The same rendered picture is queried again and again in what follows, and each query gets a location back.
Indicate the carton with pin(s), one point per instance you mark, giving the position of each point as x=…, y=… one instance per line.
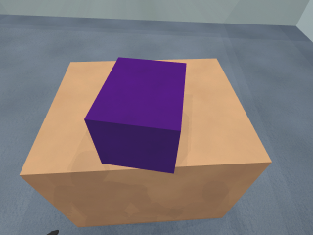
x=136, y=119

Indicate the pedestal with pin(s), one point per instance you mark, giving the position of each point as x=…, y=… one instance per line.
x=219, y=154

